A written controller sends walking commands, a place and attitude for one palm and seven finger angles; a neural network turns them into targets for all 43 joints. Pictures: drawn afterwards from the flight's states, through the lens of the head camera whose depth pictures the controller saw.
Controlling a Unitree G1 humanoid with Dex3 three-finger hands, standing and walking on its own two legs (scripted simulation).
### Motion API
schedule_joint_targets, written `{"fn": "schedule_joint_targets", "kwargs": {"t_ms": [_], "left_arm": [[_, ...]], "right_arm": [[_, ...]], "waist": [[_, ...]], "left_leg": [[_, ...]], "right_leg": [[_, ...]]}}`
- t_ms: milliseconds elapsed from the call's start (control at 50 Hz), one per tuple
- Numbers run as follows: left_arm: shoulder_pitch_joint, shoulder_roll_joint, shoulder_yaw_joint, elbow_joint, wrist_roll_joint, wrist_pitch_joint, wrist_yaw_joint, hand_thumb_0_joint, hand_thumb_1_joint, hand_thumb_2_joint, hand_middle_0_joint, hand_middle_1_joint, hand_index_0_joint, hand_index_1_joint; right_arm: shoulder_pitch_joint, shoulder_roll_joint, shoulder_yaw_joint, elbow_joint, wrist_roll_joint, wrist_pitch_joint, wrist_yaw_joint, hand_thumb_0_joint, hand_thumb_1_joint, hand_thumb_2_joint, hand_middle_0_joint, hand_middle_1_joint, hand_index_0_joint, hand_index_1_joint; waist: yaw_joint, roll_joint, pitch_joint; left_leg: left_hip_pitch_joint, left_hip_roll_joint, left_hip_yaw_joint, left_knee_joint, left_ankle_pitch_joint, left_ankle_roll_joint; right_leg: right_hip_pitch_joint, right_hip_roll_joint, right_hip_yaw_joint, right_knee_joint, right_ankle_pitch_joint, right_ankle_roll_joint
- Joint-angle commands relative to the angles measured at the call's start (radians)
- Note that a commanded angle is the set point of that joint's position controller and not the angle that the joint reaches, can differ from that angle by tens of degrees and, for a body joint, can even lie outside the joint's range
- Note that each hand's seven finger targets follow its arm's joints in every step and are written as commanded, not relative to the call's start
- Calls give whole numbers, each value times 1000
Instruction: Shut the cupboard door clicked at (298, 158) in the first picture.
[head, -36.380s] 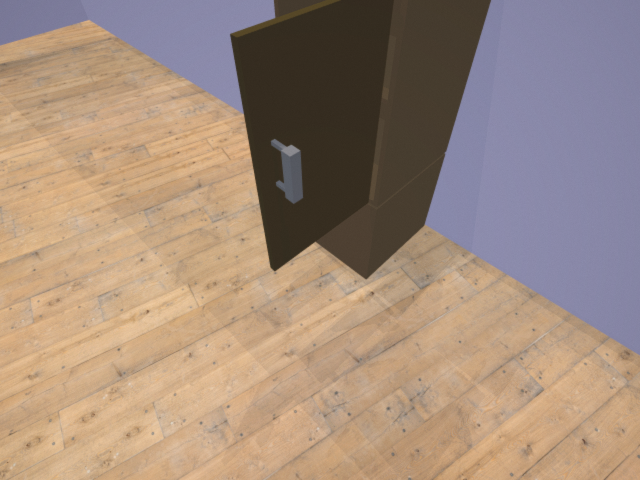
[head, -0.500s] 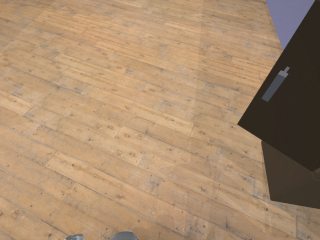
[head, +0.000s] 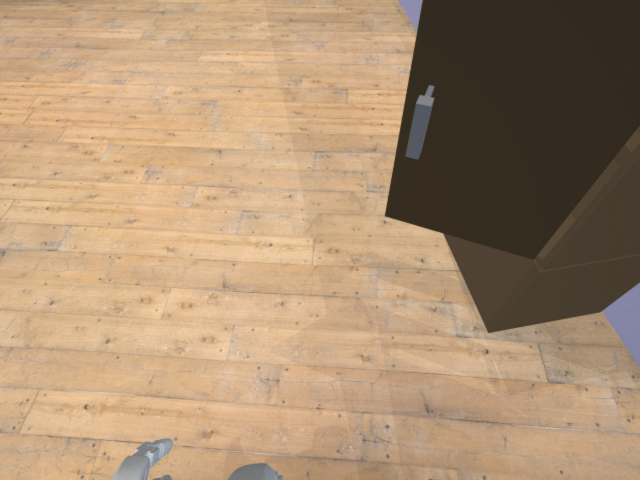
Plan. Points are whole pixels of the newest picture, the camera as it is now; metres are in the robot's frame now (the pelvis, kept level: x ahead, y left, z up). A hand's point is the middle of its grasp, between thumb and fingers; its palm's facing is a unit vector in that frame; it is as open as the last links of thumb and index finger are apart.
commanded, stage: turn to face it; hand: left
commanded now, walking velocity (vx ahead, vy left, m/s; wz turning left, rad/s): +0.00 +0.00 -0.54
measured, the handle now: (421, 122) +0.71 -0.16 +0.00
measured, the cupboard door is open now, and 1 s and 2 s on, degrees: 58 58 58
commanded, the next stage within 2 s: take the last steps up to it in 0.52 s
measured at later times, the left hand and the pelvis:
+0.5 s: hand (188, 452) +0.17 +0.21 -0.15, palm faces -0.22 -0.96 -0.19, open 7.4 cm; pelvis +0.03 +0.03 +0.02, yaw -13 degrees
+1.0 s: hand (218, 435) +0.19 +0.17 -0.17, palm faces -0.36 -0.92 -0.13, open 7.4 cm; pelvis +0.08 +0.01 +0.02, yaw -21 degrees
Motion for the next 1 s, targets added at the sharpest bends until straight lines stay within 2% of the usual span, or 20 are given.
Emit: {"fn": "schedule_joint_targets", "kwargs": {"t_ms": [0,180,200,240,300,380,460,520,540,580,600,640,700,760,800,820,840,860,920,980], "left_arm": [[32,199,53,-50,4,-8,38,0,900,900,-200,-300,-200,-300],[-3,207,55,-44,5,4,25,0,900,900,-200,-300,-200,-300],[-4,179,50,-45,0,8,24,0,900,900,-200,-300,-200,-300],[47,90,31,-76,-8,14,14,0,900,900,-200,-300,-200,-300],[8,118,43,-50,6,18,3,0,900,900,-200,-300,-200,-300],[5,63,27,-30,0,25,-3,0,900,900,-200,-300,-200,-300],[-6,42,16,-23,2,17,0,0,900,900,-200,-300,-200,-300],[75,55,20,3,2,6,6,0,900,900,-200,-300,-200,-300],[114,91,26,17,6,1,10,0,900,900,-200,-300,-200,-300],[160,223,46,40,13,-13,27,0,900,900,-200,-300,-200,-300],[165,221,44,40,8,-10,34,0,900,900,-200,-300,-200,-300],[109,170,43,44,10,-15,41,0,900,900,-200,-300,-200,-300],[48,142,36,29,14,-21,37,0,900,900,-200,-300,-200,-300],[39,156,41,38,16,-24,23,0,900,900,-200,-300,-200,-300],[24,138,39,49,10,-21,15,0,900,900,-200,-300,-200,-300],[25,95,30,38,3,-15,9,0,900,900,-200,-300,-200,-300],[42,18,15,13,-4,-12,-1,0,900,900,-200,-300,-200,-300],[-35,48,18,-33,7,-17,-8,0,900,900,-200,-300,-200,-300],[-6,68,35,19,26,-18,-24,0,900,900,-200,-300,-200,-300],[37,28,25,54,17,-8,-28,0,900,900,-200,-300,-200,-300]], "right_arm": [[-44,-89,-15,-114,7,-45,0,0,-900,-900,200,300,200,300],[67,-58,-9,-86,12,-57,-1,0,-900,-900,200,300,200,300],[100,-78,-13,-73,10,-65,-2,0,-900,-900,200,300,200,300],[143,-230,-36,-81,-11,-74,-10,0,-900,-900,200,300,200,300],[56,-156,-15,-95,-16,-77,-19,0,-900,-900,200,300,200,300],[73,-127,-15,-61,-14,-73,-21,0,-900,-900,200,300,200,300],[101,-140,-29,-24,-13,-64,-14,0,-900,-900,200,300,200,300],[68,-139,-33,-15,-5,-58,-9,0,-900,-900,200,300,200,300],[61,-122,-35,-19,3,-57,-4,0,-900,-900,200,300,200,300],[15,-24,-13,-64,11,-49,3,0,-900,-900,200,300,200,300],[-24,-27,-11,-72,9,-36,-2,0,-900,-900,200,300,200,300],[15,-47,-14,-38,4,-38,-8,0,-900,-900,200,300,200,300],[40,-29,-11,-18,-3,-53,12,0,-900,-900,200,300,200,300],[64,-10,-7,-15,-9,-65,18,0,-900,-900,200,300,200,300],[179,-6,-5,22,-11,-81,11,0,-900,-900,200,300,200,300],[267,-52,-13,48,-16,-92,2,0,-900,-900,200,300,200,300],[345,-162,-35,67,-34,-102,-6,0,-900,-900,200,300,200,300],[379,-211,-41,60,-31,-100,-21,0,-900,-900,200,300,200,300],[231,-113,-9,34,-23,-116,-21,0,-900,-900,200,300,200,300],[235,-74,1,52,-17,-130,-23,0,-900,-900,200,300,200,300]], "waist": [[26,-246,-160],[-17,-225,-151],[-29,-163,-159],[-27,258,-184],[2,138,-100],[-4,125,-146],[-22,149,-159],[26,112,-161],[40,46,-164],[68,-290,-124],[79,-213,-97],[46,-355,-106],[11,-246,-105],[2,-234,-53],[-53,-181,-56],[-88,-38,-66],[-103,276,-62],[-125,175,-24],[-30,85,28],[-14,61,-11]], "left_leg": [[-191,-8,-86,146,78,-26],[131,-105,-26,-412,268,-7],[240,-72,-65,-544,349,6],[339,315,-439,-687,544,191],[209,255,-319,-673,623,224],[330,181,-112,-601,845,202],[331,187,-86,-573,832,199],[245,162,-54,-501,707,148],[178,124,-18,-440,576,101],[-108,-73,62,-133,-62,11],[-106,-67,-28,-24,-82,19],[-196,-55,-69,105,-16,12],[-90,-45,-31,-1,56,10],[38,-68,15,-241,97,20],[257,-96,50,-455,220,23],[382,-30,-59,-588,152,42],[449,249,-455,-756,-63,128],[367,387,-626,-858,-151,215],[255,289,-400,-841,108,163],[307,208,-139,-786,445,150]], "right_leg": [[231,-267,277,-211,628,-186],[50,-182,316,-156,427,-119],[-30,-140,290,-97,330,-74],[-231,49,68,276,-260,28],[-240,-21,94,555,-189,41],[-183,-24,27,364,-133,54],[-72,2,-26,155,-98,36],[111,6,-38,-131,125,17],[203,-34,13,-220,230,1],[274,-374,383,-305,532,-178],[202,-384,371,-297,581,-223],[262,-309,330,-299,493,-229],[158,-243,223,-320,204,-195],[36,-215,243,-350,-59,-187],[-89,-158,211,-267,-172,-141],[-204,-90,167,-111,-201,-99],[-376,41,30,197,-231,-29],[-424,5,72,366,-224,-26],[-419,-70,109,566,-4,-4],[-371,-66,73,511,93,20]]}}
